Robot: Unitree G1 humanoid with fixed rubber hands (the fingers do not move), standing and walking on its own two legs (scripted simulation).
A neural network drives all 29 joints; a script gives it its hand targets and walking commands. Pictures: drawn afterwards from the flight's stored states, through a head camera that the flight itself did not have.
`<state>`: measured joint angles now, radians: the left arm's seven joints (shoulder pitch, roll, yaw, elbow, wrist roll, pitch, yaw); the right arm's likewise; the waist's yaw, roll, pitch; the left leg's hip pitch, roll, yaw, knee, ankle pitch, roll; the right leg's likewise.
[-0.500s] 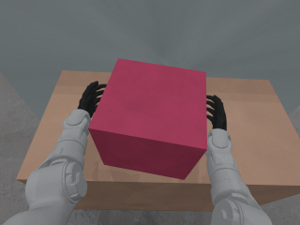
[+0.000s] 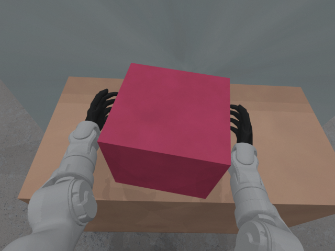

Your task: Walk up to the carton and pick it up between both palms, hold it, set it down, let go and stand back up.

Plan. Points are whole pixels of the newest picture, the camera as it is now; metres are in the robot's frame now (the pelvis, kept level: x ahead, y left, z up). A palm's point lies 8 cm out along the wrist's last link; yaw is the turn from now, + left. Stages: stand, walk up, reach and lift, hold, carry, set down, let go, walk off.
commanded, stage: set down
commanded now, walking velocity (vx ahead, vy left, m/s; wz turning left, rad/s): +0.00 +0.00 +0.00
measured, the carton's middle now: (169, 133) +0.44 +0.02 -0.02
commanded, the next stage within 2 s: none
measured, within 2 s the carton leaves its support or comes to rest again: neither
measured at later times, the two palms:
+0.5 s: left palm (93, 120) +0.45 +0.23 +0.01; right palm (238, 138) +0.40 -0.16 +0.03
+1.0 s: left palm (80, 133) +0.41 +0.25 +0.01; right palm (255, 163) +0.34 -0.20 +0.00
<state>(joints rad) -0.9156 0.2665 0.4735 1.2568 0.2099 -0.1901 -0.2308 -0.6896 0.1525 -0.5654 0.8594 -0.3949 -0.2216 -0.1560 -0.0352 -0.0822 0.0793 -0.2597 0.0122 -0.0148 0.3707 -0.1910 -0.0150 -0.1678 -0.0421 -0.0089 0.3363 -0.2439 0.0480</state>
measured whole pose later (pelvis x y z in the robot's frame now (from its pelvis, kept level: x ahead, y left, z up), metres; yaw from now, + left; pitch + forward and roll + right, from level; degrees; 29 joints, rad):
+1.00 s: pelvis -0.03 +0.02 -0.02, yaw -1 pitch +19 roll -2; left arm -0.97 0.44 -0.14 1.57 -0.29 -0.40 -0.12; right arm -0.74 -0.16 0.07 1.27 0.39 -0.35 -0.18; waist -0.10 -0.05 -0.15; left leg -0.67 0.02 -0.02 0.54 -0.19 0.00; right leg -0.56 -0.04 -0.01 0.45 -0.22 0.06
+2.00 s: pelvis -0.04 +0.02 -0.01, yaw -1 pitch +9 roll -2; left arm -0.28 0.54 -0.01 0.73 -0.33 -0.17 -0.21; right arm -0.07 -0.09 0.12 0.48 0.33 -0.23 -0.28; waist -0.04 -0.03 -0.02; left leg -0.49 0.02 -0.01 0.54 -0.20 0.00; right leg -0.38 -0.04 -0.01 0.46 -0.24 0.05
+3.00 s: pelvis -0.03 +0.01 -0.01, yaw -1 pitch +1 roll -1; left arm 0.28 0.58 0.04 0.23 -0.33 -0.12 -0.20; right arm 0.40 -0.03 0.12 0.10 0.21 -0.17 -0.27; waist 0.04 -0.02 0.07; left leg -0.32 0.02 -0.01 0.54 -0.24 0.00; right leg -0.21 -0.03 -0.01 0.46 -0.27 0.05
